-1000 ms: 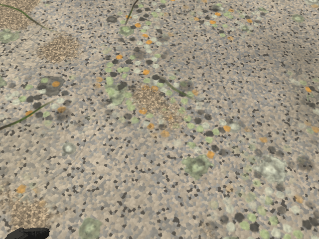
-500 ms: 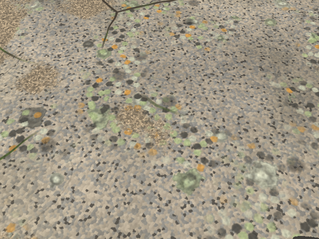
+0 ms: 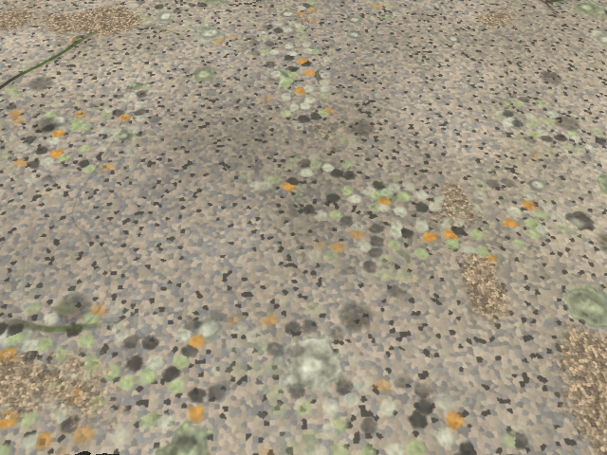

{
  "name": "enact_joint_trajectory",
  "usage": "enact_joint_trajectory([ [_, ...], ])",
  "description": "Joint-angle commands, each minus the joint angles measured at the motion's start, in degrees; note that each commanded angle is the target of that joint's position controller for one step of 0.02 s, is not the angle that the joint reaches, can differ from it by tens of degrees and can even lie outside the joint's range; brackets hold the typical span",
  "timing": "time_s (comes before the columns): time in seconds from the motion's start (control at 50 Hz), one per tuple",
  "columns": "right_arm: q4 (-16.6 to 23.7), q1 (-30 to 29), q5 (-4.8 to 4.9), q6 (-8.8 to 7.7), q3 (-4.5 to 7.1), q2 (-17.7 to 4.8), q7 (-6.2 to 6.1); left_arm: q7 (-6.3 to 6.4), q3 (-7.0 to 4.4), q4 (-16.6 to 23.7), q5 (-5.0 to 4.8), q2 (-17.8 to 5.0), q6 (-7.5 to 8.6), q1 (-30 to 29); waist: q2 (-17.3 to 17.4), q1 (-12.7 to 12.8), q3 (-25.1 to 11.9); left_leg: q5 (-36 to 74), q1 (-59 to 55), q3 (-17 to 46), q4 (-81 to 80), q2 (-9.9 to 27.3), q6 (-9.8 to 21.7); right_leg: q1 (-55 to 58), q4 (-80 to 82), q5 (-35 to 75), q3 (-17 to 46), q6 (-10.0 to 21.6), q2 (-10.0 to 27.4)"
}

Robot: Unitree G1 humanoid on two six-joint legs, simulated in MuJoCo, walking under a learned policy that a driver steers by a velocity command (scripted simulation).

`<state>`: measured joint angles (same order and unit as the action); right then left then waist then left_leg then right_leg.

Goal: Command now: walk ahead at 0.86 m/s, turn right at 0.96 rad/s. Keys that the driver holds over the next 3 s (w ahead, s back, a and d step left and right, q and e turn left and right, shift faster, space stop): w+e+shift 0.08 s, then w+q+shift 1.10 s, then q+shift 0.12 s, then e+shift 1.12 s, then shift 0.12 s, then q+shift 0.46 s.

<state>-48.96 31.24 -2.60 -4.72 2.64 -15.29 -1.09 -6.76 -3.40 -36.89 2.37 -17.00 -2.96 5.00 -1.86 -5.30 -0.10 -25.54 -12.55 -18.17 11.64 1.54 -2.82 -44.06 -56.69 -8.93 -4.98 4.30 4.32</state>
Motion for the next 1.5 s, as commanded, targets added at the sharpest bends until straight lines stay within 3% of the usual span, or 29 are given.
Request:
enact_joint_trajectory([
  [0.02, 0.8, -0.6, -0.01, -0.15, 1.06, -8.1, -0.94, 0.40, 1.08, 7.7, -0.38, -1.1, 1.51, -11.6, 8.1, 2.3, 9.3, 61.1, 2.9, 0.1, 2.5, 14.1, 4.7, 1.3, 9.9, -6.5, -7.9, 5.3, -4.5],
  [0.08, 1.3, -3.2, 0.68, 1.41, 2.40, -14.6, -0.97, 2.58, -1.80, 1.8, -1.00, -6.7, 2.60, 11.8, 11.0, 14.9, -5.7, 87.4, 11.5, 1.4, 34.3, 17.4, 6.8, 34.7, 13.5, -12.9, -6.2, 10.3, -12.4],
  [0.1, 1.4, -3.4, 0.34, 0.97, 1.83, -12.6, -0.43, 3.82, -3.59, -2.6, -0.17, -9.7, 2.85, 21.6, 7.5, 18.5, -10.1, 63.8, 26.1, 2.5, 51.3, 15.0, 6.1, 53.9, 21.0, -13.6, 3.8, 11.4, -9.7],
  [0.12, 6.5, -3.2, 1.73, 0.08, -0.26, -4.2, 1.23, 4.80, -4.98, -2.1, -0.10, -16.0, 2.28, 16.3, -10.1, 10.9, -12.9, 1.1, 53.8, 5.5, 74.5, 2.5, 2.6, 70.8, 30.9, -30.7, 37.1, 16.3, 9.3],
  [0.14, 9.4, -9.2, 2.18, -1.19, 0.36, -8.8, 1.14, 5.22, -4.90, -0.1, -0.09, -15.6, 2.01, 18.8, -0.2, 14.2, -19.4, 5.2, 57.4, 18.5, 80.1, 1.2, 3.7, 69.6, 40.1, -32.7, 50.9, 16.5, 14.1],
  [0.18, 8.7, -11.5, 3.56, -1.40, -0.03, -7.4, 0.79, 6.48, -3.46, -4.4, 0.41, -10.8, 3.50, 17.6, 5.6, 10.3, -2.6, 11.5, 57.5, 19.3, 75.6, 5.6, 5.2, 52.0, 42.4, -13.6, 35.1, 12.7, 13.3],
  [0.3, 3.5, -10.6, 2.54, 4.05, -0.27, -3.3, 3.39, 5.65, -0.36, -8.3, -0.92, -3.5, 9.39, 14.1, 1.6, 3.3, 8.3, 17.0, 50.9, 22.4, 60.0, 6.0, 5.8, 32.2, 48.8, 12.7, 4.7, -0.6, 2.0],
  [0.5, 2.8, -10.6, 2.22, 3.70, -0.05, -7.1, 4.53, 10.28, 0.18, -9.8, -1.58, -8.5, 9.93, 13.0, -5.4, -3.6, -1.8, 31.7, 29.4, 4.6, 30.1, -7.9, 11.5, 48.0, 32.3, 85.0, -9.5, -8.1, 4.5],
  [0.54, -3.9, 14.4, 2.03, 4.57, 3.15, -13.0, 3.47, 10.90, -1.17, -6.7, -0.72, -12.0, 7.89, 1.9, -2.8, -18.3, -8.3, 27.0, 6.7, 14.5, 25.8, -4.5, 18.9, 35.8, -6.6, 73.4, -7.7, -7.4, 3.6],
  [0.56, -6.8, 17.4, 3.75, 4.51, 3.41, -12.1, 2.42, 9.24, -0.15, -6.0, -0.63, -6.6, 7.40, -3.9, 10.2, -18.5, -4.2, 27.8, 1.3, 17.8, 18.6, -1.8, 21.8, 21.8, -35.9, 7.6, -7.9, -5.3, -7.9],
  [0.58, -6.2, 8.5, 2.70, 4.46, 3.09, -12.3, 2.15, 8.38, 2.63, -1.0, 0.50, 2.7, 8.70, -3.1, 17.9, -6.8, 1.2, 37.9, 1.3, 29.6, 28.4, -0.6, 23.6, 1.3, -50.9, -19.7, 0.6, -5.3, -11.6],
  [0.62, -0.5, -1.3, 1.24, 3.85, 3.03, -10.5, 1.01, 6.58, 4.40, 3.2, 0.72, -0.2, 11.03, 6.0, 4.4, 1.7, -5.9, -1.6, 0.4, 63.8, 3.7, 12.1, 30.9, -9.1, -41.4, -16.1, 14.5, -3.6, -6.5],
  [0.66, 0.2, -7.0, 1.13, 2.86, 2.42, -8.5, 0.64, 6.22, 3.85, 2.0, 2.35, -3.5, 10.15, 3.7, -5.8, 6.8, 5.1, -5.1, 19.5, 57.8, -1.4, 8.5, 26.0, -3.5, -28.8, -12.6, 12.7, -4.6, -2.4],
  [0.76, 1.4, -8.9, 2.10, -0.58, 3.14, -10.8, 1.08, 5.60, 5.55, 6.1, 0.36, -2.1, 6.76, -6.5, -0.3, 5.1, 8.9, 12.1, 42.4, 40.4, -4.9, -1.9, 21.7, 17.0, 7.8, 1.9, 7.2, -9.1, 2.1],
  [0.88, 1.7, -5.8, 2.40, -0.12, 5.05, -13.1, 2.08, 6.61, 4.21, 6.6, -1.13, -4.4, 7.81, -6.7, 5.6, 0.9, 0.2, 35.5, 23.3, 41.3, 8.1, -1.3, 14.4, 27.3, 28.0, 8.5, 6.0, -6.9, -4.2],
  [0.94, 4.9, -13.0, 2.15, -1.21, 4.20, -10.7, 2.18, 9.00, -0.44, 0.1, 0.54, -14.1, 8.95, 24.6, -1.6, 17.5, -18.1, 30.4, 34.6, 34.4, 49.2, -6.7, 11.0, 60.3, 27.0, -18.9, 16.7, -3.4, 6.9],
  [0.96, 8.5, -8.8, 4.46, -1.41, 1.49, -0.5, 1.91, 9.10, -1.40, 0.0, 3.02, -18.8, 8.52, 24.3, -18.6, 11.8, -22.6, -6.1, 51.8, 28.3, 65.5, -11.3, 9.3, 70.1, 39.1, -36.3, 47.2, 0.3, 23.6],
  [0.98, 9.1, -9.3, 3.65, -0.42, 0.82, -4.0, 1.61, 8.86, -2.07, 0.2, 1.77, -16.7, 7.75, 17.4, -19.1, 9.0, -18.9, 0.5, 60.2, 25.4, 71.5, -6.5, 10.1, 64.6, 45.1, -46.6, 58.8, 3.8, 23.8],
  [1.02, 8.7, -17.5, 1.35, 1.13, 1.73, -8.0, 2.51, 8.09, -0.11, 0.2, 0.83, -6.8, 7.36, 11.4, -3.1, 9.2, -5.4, 9.5, 60.1, 22.7, 67.3, -0.5, 9.5, 50.6, 42.5, -28.2, 34.6, 1.7, 16.6],
  [1.1, 13.0, -23.3, 0.49, 3.74, 0.14, -2.9, 5.26, 7.06, 1.30, -7.3, -0.49, -1.2, 8.92, 18.7, -4.6, 6.9, 0.1, 11.8, 61.3, 22.1, 65.4, 3.4, 8.8, 44.2, 43.1, -0.5, 13.9, -1.7, 11.6],
  [1.24, 19.2, -36.3, 0.11, 3.77, -2.19, -2.3, 7.22, 7.28, 0.94, -10.3, -1.18, -4.2, 10.73, 17.7, 1.3, 5.2, 9.1, 25.7, 50.4, 8.8, 36.4, -0.9, 9.0, 36.2, 47.1, 36.7, -8.6, -4.5, 5.4],
  [1.3, 15.2, -25.6, -0.32, 3.34, -1.27, -4.6, 7.02, 8.67, -0.67, -9.7, -2.03, -10.8, 9.95, 18.6, -3.0, -0.4, 1.0, 26.6, 30.4, 6.3, 28.0, -7.9, 11.0, 37.8, 29.0, 61.7, -9.4, -5.9, 7.1],
  [1.32, 15.7, -18.8, 5.08, 2.59, 2.00, -9.9, 6.31, 10.22, -3.37, -6.6, -4.74, -19.5, 9.74, 14.3, -9.6, -4.9, -4.5, 26.8, 19.4, 13.6, 28.2, -6.4, 12.1, 35.4, 21.0, 67.5, -5.0, -6.5, 8.3],
  [1.34, 12.6, -10.3, 4.86, 2.61, 3.34, -12.9, 5.03, 10.40, -2.75, -5.8, -4.96, -17.0, 9.63, 10.8, -6.1, -9.5, -7.7, 35.7, 7.5, 19.8, 18.7, -3.5, 14.8, 30.0, 8.0, 53.8, -5.1, -7.0, 6.3],
  [1.36, 11.1, -11.3, 4.18, 2.95, 3.02, -14.1, 3.11, 9.78, -0.38, -5.5, -2.77, -7.7, 9.59, 15.9, 7.4, -3.8, -8.6, 54.8, -5.5, 29.0, 18.0, 4.8, 16.2, 16.4, -13.8, -15.0, -4.3, -7.6, -2.4],
  [1.38, 15.3, -14.9, 0.30, 2.57, 2.25, -17.1, 1.60, 8.57, 1.52, -4.8, -1.70, -4.2, 10.05, 26.4, 17.6, 3.0, -24.5, 92.8, -19.3, 47.1, 27.4, 20.2, 25.6, 8.3, -31.9, -31.6, 6.5, -7.5, -2.9],
  [1.4, 15.7, -13.4, -0.60, 2.87, 1.85, -13.1, 1.65, 7.92, 0.64, -5.8, -3.50, -9.9, 10.21, 25.0, 8.2, -1.8, -32.8, 89.9, -19.6, 48.9, 22.5, 23.8, 31.3, 6.9, -35.8, -29.3, 14.8, -7.5, -2.7],
  [1.44, 14.1, -20.2, 2.11, 1.77, 1.11, -9.1, 2.53, 8.43, 0.19, -5.7, -5.63, -9.4, 8.81, 19.9, -3.5, 3.2, -17.2, 55.6, 2.1, 41.8, 12.8, 18.3, 27.2, 4.5, -27.0, -20.9, 11.0, -7.9, 1.5],
  [1.5, 11.7, -26.2, 1.57, -0.27, -0.08, -5.2, 3.03, 9.69, -0.29, -8.3, -4.89, -6.2, 4.94, 22.0, -1.5, 8.7, -5.5, 50.7, 29.2, 28.1, 5.3, 13.9, 22.0, 18.4, -16.8, -16.2, 11.5, -10.1, 3.6],
])
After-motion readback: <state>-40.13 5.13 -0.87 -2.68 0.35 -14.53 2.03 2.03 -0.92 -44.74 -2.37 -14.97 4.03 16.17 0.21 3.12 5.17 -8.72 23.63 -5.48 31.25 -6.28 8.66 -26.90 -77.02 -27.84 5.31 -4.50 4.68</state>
